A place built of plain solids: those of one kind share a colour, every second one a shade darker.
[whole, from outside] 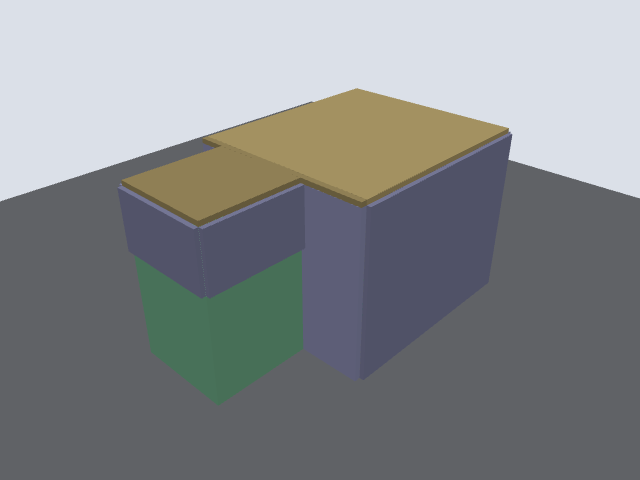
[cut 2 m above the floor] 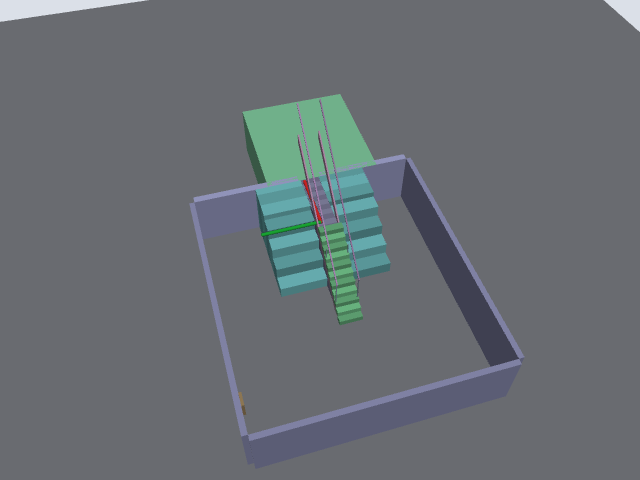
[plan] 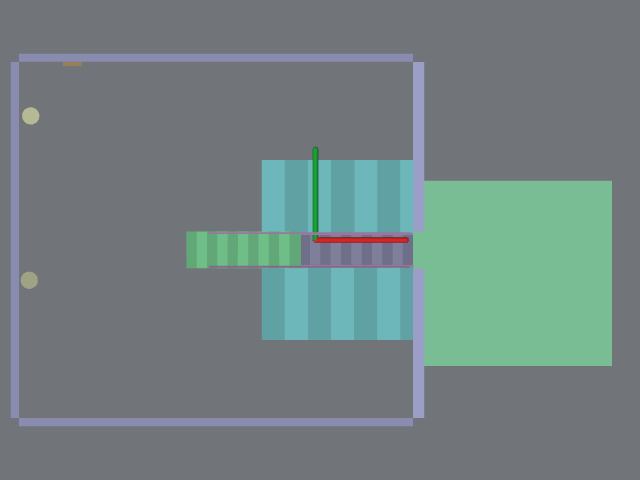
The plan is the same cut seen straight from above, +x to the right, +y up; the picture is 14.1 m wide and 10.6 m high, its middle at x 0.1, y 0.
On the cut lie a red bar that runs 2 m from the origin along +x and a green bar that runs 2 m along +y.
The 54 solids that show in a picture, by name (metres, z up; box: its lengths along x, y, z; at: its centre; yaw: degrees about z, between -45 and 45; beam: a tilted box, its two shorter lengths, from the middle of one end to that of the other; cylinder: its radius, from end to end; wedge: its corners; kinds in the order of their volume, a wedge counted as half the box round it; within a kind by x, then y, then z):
{
 "floor_1": {"box": [4.39, 4.09, 4.88], "at": [4.35, -0.74, 2.14]},
 "wall_1": {"box": [0.18, 7.87, 7.05], "at": [-6.64, 0.0, 3.48]},
 "wall_2": {"box": [8.7, 0.18, 7.05], "at": [-2.2, -4.02, 3.48]},
 "wall_3": {"box": [8.7, 0.18, 7.05], "at": [-2.2, 4.02, 3.48]},
 "wall_4": {"box": [0.25, 3.31, 7.05], "at": [2.28, -2.28, 3.48]},
 "wall_5": {"box": [0.25, 3.75, 7.05], "at": [2.28, 2.06, 3.48]},
 "wall_6": {"box": [4.14, 0.18, 2.42], "at": [4.48, 1.4, 5.79]},
 "wall_7": {"box": [0.18, 4.09, 2.42], "at": [6.64, -0.74, 5.79]},
 "mass_1": {"box": [0.51, 1.66, 0.5], "at": [-0.93, -1.38, 0.2]},
 "mass_2": {"box": [0.51, 1.66, 0.5], "at": [-0.93, 0.94, 0.2]},
 "mass_3": {"box": [0.51, 1.66, 0.94], "at": [-0.42, -1.38, 0.42]},
 "mass_4": {"box": [0.51, 1.66, 0.94], "at": [-0.42, 0.94, 0.42]},
 "mass_5": {"box": [0.51, 1.66, 1.39], "at": [0.09, -1.38, 0.64]},
 "mass_6": {"box": [0.51, 1.66, 1.39], "at": [0.09, 0.94, 0.64]},
 "mass_7": {"box": [0.51, 1.66, 1.83], "at": [0.6, -1.38, 0.87]},
 "mass_8": {"box": [0.51, 1.66, 1.83], "at": [0.6, 0.94, 0.87]},
 "mass_9": {"box": [0.51, 1.66, 2.28], "at": [1.11, -1.38, 1.09]},
 "mass_10": {"box": [0.51, 1.66, 2.28], "at": [1.11, 0.94, 1.09]},
 "mass_11": {"box": [0.51, 1.66, 2.73], "at": [1.62, -1.38, 1.31]},
 "mass_12": {"box": [0.51, 1.66, 2.73], "at": [1.62, 0.94, 1.31]},
 "mass_13": {"box": [0.29, 1.66, 3.17], "at": [2.02, -1.38, 1.54]},
 "mass_14": {"box": [0.29, 1.66, 3.17], "at": [2.02, 0.94, 1.54]},
 "roof_1": {"box": [8.7, 7.87, 0.2], "at": [-2.2, 0.0, 7.1]},
 "roof_2": {"box": [0.25, 7.87, 0.2], "at": [2.28, 0.0, 7.1]},
 "roof_3": {"box": [4.14, 4.09, 0.2], "at": [4.48, -0.74, 7.1]},
 "under_1": {"box": [0.23, 0.66, 2.23], "at": [-0.23, -0.22, 1.06]},
 "under_2": {"box": [0.24, 0.66, 2.43], "at": [0.0, -0.22, 1.16]},
 "under_3": {"box": [0.24, 0.66, 2.62], "at": [0.22, -0.22, 1.26]},
 "under_4": {"box": [0.23, 0.66, 2.82], "at": [0.45, -0.22, 1.36]},
 "under_5": {"box": [0.23, 0.66, 3.02], "at": [0.68, -0.22, 1.46]},
 "under_6": {"box": [0.23, 0.66, 3.22], "at": [0.91, -0.22, 1.56]},
 "under_7": {"box": [0.23, 0.66, 3.42], "at": [1.13, -0.22, 1.66]},
 "under_8": {"box": [0.23, 0.66, 3.62], "at": [1.36, -0.22, 1.76]},
 "under_9": {"box": [0.23, 0.66, 3.82], "at": [1.59, -0.22, 1.86]},
 "under_10": {"box": [0.24, 0.66, 4.02], "at": [1.82, -0.22, 1.96]},
 "under_11": {"box": [0.23, 0.66, 4.22], "at": [2.04, -0.22, 2.06]},
 "string_1": {"wedge": [[-2.24, -0.6, -0.05], [-2.24, -0.6, 0.28], [-2.24, -0.55, -0.05], [-2.24, -0.55, 0.28], [2.15, -0.6, 3.8], [2.15, -0.6, 4.13], [2.15, -0.55, 3.8], [2.15, -0.55, 4.13]]},
 "string_2": {"wedge": [[-2.24, 0.11, -0.05], [-2.24, 0.11, 0.28], [-2.24, 0.16, -0.05], [-2.24, 0.16, 0.28], [2.15, 0.11, 3.8], [2.15, 0.11, 4.13], [2.15, 0.16, 3.8], [2.15, 0.16, 4.13]]},
 "guard_rail_1": {"wedge": [[-2.36, -0.61, 1.54], [-2.36, -0.61, 1.59], [-2.36, -0.57, 1.54], [-2.36, -0.57, 1.59], [2.08, -0.61, 5.42], [2.08, -0.61, 5.48], [2.08, -0.57, 5.42], [2.08, -0.57, 5.48]]},
 "guard_rail_2": {"wedge": [[-2.35, 0.13, 1.55], [-2.35, 0.13, 1.6], [-2.35, 0.17, 1.55], [-2.35, 0.17, 1.6], [2.09, 0.13, 5.42], [2.09, 0.13, 5.48], [2.09, 0.17, 5.42], [2.09, 0.17, 5.48]]},
 "tread_1": {"wedge": [[-2.85, -0.63, -0.05], [-2.85, -0.63, 0.19], [-2.85, 0.19, -0.05], [-2.85, 0.19, 0.2], [-2.6, -0.63, -0.05], [-2.6, -0.63, 0.2], [-2.59, 0.19, -0.05], [-2.59, 0.19, 0.2]]},
 "tread_2": {"wedge": [[-2.62, -0.63, 0.18], [-2.62, -0.63, 0.39], [-2.62, 0.19, 0.18], [-2.62, 0.19, 0.4], [-2.37, -0.63, 0.18], [-2.37, -0.63, 0.39], [-2.37, 0.19, 0.18], [-2.37, 0.19, 0.4]]},
 "tread_3": {"wedge": [[-2.4, -0.63, 0.38], [-2.4, -0.63, 0.59], [-2.39, 0.19, 0.38], [-2.39, 0.19, 0.6], [-2.14, -0.63, 0.38], [-2.14, -0.63, 0.59], [-2.14, 0.19, 0.38], [-2.14, 0.19, 0.6]]},
 "tread_4": {"wedge": [[-2.17, -0.63, 0.58], [-2.17, -0.63, 0.79], [-2.17, 0.19, 0.58], [-2.17, 0.19, 0.8], [-1.91, -0.63, 0.58], [-1.91, -0.63, 0.79], [-1.91, 0.19, 0.58], [-1.91, 0.19, 0.8]]},
 "tread_5": {"wedge": [[-1.94, -0.63, 0.78], [-1.94, -0.63, 0.99], [-1.94, 0.19, 0.78], [-1.94, 0.19, 0.99], [-1.69, -0.63, 0.78], [-1.69, -0.63, 0.99], [-1.68, 0.19, 0.78], [-1.68, 0.19, 0.99]]},
 "tread_6": {"wedge": [[-1.71, -0.63, 0.98], [-1.71, -0.63, 1.19], [-1.71, 0.19, 0.98], [-1.71, 0.19, 1.19], [-1.46, -0.63, 0.98], [-1.46, -0.63, 1.19], [-1.46, 0.19, 0.98], [-1.46, 0.19, 1.19]]},
 "tread_7": {"wedge": [[-1.49, -0.63, 1.18], [-1.49, -0.63, 1.39], [-1.48, 0.19, 1.18], [-1.48, 0.19, 1.39], [-1.23, -0.63, 1.18], [-1.23, -0.63, 1.39], [-1.23, 0.19, 1.18], [-1.23, 0.19, 1.39]]},
 "tread_8": {"wedge": [[-1.26, -0.63, 1.38], [-1.26, -0.63, 1.59], [-1.26, 0.19, 1.38], [-1.26, 0.19, 1.59], [-1.0, -0.63, 1.38], [-1.0, -0.63, 1.59], [-1.0, 0.19, 1.38], [-1.0, 0.19, 1.59]]},
 "tread_9": {"wedge": [[-1.03, -0.63, 1.57], [-1.03, -0.63, 1.79], [-1.03, 0.19, 1.57], [-1.03, 0.19, 1.79], [-0.78, 0.19, 1.57], [-0.78, 0.19, 1.79], [-0.77, -0.63, 1.57], [-0.77, -0.63, 1.79]]},
 "tread_10": {"wedge": [[-0.8, -0.63, 1.77], [-0.8, -0.63, 1.99], [-0.8, 0.19, 1.77], [-0.8, 0.19, 1.99], [-0.55, -0.63, 1.77], [-0.55, -0.63, 1.99], [-0.55, 0.19, 1.77], [-0.55, 0.19, 1.99]]},
 "tread_11": {"wedge": [[-0.57, -0.63, 1.97], [-0.57, -0.63, 2.18], [-0.57, 0.19, 1.97], [-0.57, 0.19, 2.19], [-0.32, -0.63, 1.97], [-0.32, -0.63, 2.18], [-0.32, 0.19, 1.97], [-0.32, 0.19, 2.19]]},
 "bin_1": {"cylinder": 0.19, "from": [-6.32, -0.89, 0.0], "to": [-6.32, -0.89, 0.75]},
 "bin_2": {"cylinder": 0.19, "from": [-6.29, 2.74, 0.0], "to": [-6.29, 2.74, 0.75]},
 "cabinet_1": {"box": [0.42, 0.09, 0.61], "at": [-5.37, 3.89, 1.42]}
}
